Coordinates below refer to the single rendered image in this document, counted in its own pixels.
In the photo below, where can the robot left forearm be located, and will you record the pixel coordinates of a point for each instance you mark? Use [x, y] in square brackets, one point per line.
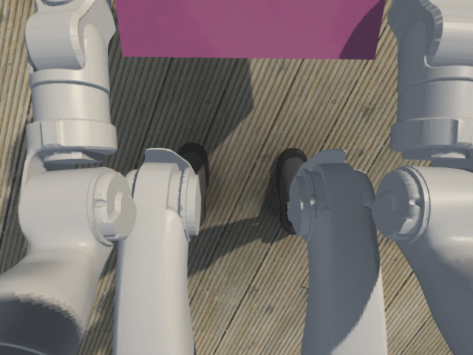
[67, 48]

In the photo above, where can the robot right foot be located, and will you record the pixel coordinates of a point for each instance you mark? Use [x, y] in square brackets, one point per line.
[287, 166]

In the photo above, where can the robot right forearm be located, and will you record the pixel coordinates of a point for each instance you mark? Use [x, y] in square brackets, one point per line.
[435, 81]

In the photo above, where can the carton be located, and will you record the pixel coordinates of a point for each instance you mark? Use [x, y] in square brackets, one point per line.
[302, 29]

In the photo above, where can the robot right thigh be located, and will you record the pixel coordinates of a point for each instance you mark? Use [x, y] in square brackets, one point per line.
[345, 305]

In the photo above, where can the left robot upper arm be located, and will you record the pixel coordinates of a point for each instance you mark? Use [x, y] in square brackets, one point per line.
[72, 220]

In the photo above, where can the right robot upper arm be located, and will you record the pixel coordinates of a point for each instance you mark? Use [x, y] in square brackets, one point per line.
[428, 212]

